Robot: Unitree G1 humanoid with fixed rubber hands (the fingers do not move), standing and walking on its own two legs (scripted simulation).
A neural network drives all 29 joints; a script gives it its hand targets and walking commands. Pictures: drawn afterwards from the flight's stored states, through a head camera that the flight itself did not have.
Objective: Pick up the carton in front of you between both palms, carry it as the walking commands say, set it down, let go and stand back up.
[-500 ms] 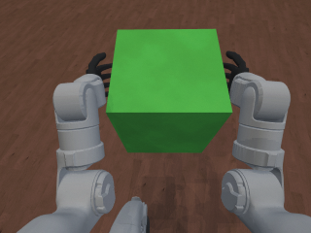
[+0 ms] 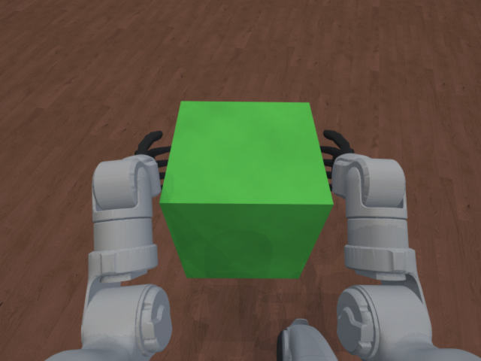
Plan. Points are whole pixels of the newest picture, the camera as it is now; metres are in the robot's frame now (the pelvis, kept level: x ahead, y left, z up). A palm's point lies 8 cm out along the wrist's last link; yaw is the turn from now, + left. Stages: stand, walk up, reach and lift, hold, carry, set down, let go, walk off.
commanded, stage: carry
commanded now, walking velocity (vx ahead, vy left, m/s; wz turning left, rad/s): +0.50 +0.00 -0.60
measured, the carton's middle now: (243, 196) +0.38 +0.01 +0.03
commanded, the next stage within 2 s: none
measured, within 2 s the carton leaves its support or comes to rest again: neither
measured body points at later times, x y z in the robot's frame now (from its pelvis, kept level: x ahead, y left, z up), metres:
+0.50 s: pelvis +0.34 -0.02 +0.00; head +0.33 -0.02 +0.45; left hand +0.65 +0.06 +0.09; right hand +0.58 -0.24 +0.09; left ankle +0.49 +0.09 -0.72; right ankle +0.22 -0.10 -0.74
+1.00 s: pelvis +0.59 -0.13 -0.02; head +0.57 -0.11 +0.43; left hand +0.91 -0.16 +0.07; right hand +0.74 -0.41 +0.07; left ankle +0.52 +0.08 -0.73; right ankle +0.64 -0.25 -0.74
